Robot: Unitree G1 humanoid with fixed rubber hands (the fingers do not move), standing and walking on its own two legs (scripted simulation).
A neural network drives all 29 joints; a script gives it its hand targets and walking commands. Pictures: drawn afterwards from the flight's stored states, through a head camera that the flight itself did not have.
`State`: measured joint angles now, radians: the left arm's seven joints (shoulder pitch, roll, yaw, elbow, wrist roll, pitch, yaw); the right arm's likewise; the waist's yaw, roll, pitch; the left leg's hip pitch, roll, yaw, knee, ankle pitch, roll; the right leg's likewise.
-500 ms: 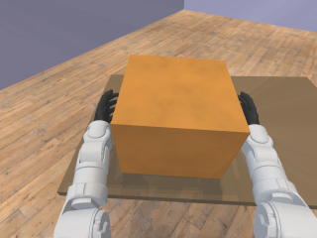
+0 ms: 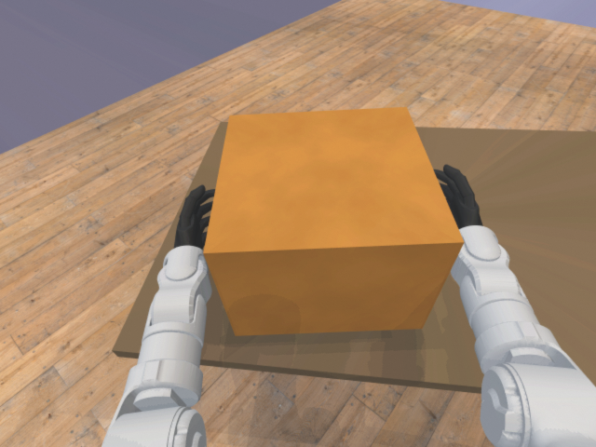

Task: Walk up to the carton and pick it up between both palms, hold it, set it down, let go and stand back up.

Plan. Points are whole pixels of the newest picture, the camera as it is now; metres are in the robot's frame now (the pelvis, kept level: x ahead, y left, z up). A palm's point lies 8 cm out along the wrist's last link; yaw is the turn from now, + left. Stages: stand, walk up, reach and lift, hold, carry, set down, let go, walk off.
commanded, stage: set down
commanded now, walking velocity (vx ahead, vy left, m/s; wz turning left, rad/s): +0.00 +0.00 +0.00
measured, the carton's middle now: (322, 218) +0.45 +0.02 +0.07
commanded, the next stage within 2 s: none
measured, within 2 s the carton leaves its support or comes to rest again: rests again in 0.92 s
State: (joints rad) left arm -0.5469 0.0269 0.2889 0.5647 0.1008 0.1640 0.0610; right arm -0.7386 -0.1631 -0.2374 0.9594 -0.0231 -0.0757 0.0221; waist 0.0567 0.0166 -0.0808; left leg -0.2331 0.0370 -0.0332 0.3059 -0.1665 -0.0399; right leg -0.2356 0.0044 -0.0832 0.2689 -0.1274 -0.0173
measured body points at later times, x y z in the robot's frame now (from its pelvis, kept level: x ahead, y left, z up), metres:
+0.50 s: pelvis -0.01 +0.01 +0.00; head +0.01 +0.00 +0.45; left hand +0.38 +0.18 +0.07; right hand +0.41 -0.20 +0.09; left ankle -0.01 +0.14 -0.75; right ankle +0.00 -0.10 -0.75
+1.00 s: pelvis +0.01 +0.01 +0.00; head +0.04 +0.00 +0.45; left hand +0.40 +0.17 +0.05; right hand +0.41 -0.20 +0.06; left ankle -0.01 +0.14 -0.75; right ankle +0.00 -0.10 -0.75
